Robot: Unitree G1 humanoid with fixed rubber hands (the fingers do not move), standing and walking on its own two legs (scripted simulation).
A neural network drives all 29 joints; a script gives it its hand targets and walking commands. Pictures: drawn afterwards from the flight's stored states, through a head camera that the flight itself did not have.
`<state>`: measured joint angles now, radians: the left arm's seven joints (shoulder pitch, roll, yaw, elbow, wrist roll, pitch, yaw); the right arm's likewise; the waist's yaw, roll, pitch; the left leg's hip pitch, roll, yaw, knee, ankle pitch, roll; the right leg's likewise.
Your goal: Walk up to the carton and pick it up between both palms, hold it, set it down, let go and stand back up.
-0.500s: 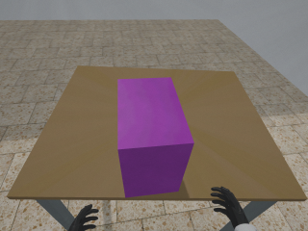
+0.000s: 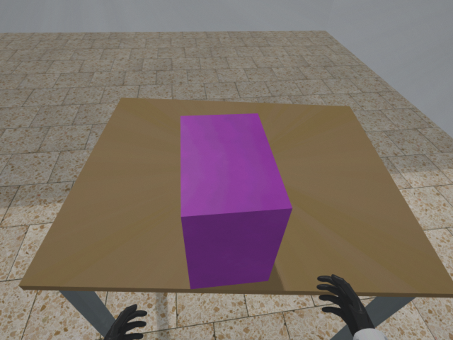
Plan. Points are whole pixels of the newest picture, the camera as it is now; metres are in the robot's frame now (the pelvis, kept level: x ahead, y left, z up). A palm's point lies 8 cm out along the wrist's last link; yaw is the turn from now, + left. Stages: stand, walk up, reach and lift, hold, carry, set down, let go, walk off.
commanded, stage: stand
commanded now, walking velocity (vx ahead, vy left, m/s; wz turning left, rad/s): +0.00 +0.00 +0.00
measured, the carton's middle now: (224, 199) +0.42 +0.03 +0.02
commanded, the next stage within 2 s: none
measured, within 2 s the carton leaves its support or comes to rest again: neither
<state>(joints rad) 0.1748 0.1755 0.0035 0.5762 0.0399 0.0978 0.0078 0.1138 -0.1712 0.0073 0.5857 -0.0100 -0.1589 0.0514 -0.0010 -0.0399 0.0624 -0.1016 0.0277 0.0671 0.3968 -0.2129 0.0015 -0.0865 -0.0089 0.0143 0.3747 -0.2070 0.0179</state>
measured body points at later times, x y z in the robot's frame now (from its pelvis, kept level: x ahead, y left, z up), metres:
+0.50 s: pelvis +0.00 +0.03 -0.01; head -0.01 +0.04 +0.44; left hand +0.09 +0.32 -0.12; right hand +0.19 -0.22 -0.06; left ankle +0.01 +0.11 -0.74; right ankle +0.00 -0.13 -0.74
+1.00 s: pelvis +0.00 +0.01 -0.01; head +0.01 +0.01 +0.44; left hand +0.11 +0.31 -0.11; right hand +0.11 -0.28 -0.11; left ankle +0.01 +0.12 -0.74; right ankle +0.00 -0.13 -0.74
